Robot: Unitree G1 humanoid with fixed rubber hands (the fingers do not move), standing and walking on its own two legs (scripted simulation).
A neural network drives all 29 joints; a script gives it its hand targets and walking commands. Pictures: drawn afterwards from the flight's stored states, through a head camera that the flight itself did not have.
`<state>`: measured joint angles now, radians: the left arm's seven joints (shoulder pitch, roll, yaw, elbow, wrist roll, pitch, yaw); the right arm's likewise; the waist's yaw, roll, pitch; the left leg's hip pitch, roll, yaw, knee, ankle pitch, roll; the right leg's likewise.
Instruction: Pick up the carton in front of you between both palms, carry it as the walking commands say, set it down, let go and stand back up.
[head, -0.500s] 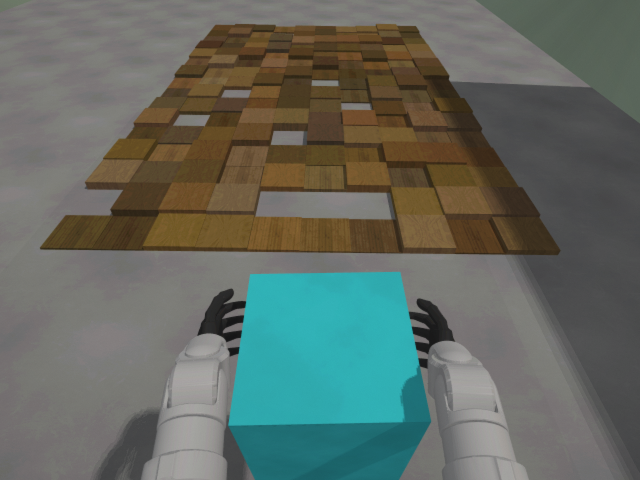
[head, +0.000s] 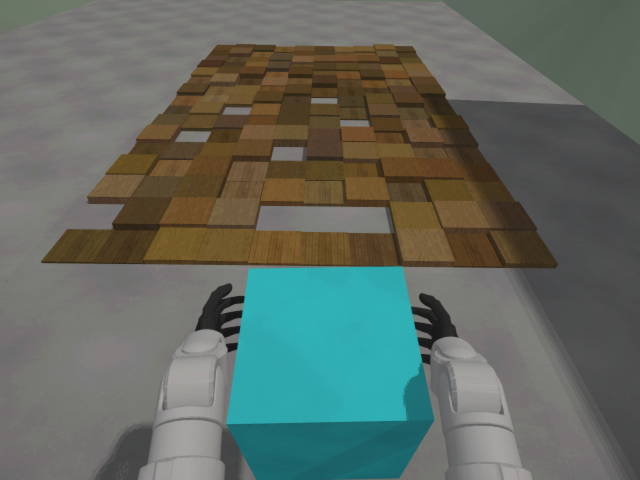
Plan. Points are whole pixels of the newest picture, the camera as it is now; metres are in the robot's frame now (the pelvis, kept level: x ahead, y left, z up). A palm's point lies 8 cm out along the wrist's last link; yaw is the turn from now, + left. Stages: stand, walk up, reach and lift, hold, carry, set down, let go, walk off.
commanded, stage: hold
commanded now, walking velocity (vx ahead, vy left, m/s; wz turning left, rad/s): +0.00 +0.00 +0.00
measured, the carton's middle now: (327, 377) +0.29 +0.00 -0.03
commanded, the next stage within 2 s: carry in 0.66 s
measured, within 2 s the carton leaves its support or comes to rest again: neither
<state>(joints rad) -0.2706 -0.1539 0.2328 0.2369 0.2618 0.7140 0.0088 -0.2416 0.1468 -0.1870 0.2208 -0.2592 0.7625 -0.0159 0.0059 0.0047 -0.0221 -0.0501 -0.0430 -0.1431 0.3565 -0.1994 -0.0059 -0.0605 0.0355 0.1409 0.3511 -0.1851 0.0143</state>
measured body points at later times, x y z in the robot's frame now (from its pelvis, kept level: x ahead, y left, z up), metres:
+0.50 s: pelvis -0.01 +0.00 +0.00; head -0.05 +0.00 +0.45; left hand +0.30 +0.16 +0.05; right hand +0.30 -0.15 +0.04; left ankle +0.01 +0.13 -0.75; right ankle +0.01 -0.13 -0.75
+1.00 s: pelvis +0.06 +0.03 -0.01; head +0.02 +0.03 +0.44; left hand +0.35 +0.19 +0.08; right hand +0.36 -0.11 +0.07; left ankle +0.00 +0.12 -0.75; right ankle +0.03 -0.10 -0.71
